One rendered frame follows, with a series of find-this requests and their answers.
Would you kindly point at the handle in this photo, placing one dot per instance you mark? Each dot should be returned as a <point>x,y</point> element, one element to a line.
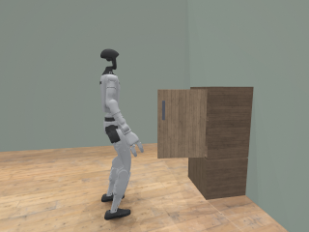
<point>163,110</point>

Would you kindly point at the right robot upper arm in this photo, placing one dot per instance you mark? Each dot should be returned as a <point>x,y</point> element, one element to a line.
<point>111,81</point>

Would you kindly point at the humanoid robot torso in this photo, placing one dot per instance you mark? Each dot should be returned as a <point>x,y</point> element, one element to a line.
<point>109,120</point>

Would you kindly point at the right robot forearm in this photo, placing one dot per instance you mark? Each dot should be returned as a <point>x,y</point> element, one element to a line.
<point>117,115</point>

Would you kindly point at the robot right hand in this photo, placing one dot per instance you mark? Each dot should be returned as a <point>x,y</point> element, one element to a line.
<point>131,139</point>

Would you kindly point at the humanoid robot head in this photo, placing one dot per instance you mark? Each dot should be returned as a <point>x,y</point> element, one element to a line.
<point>110,55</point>

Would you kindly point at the cupboard door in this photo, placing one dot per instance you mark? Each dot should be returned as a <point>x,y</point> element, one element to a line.
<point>183,132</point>

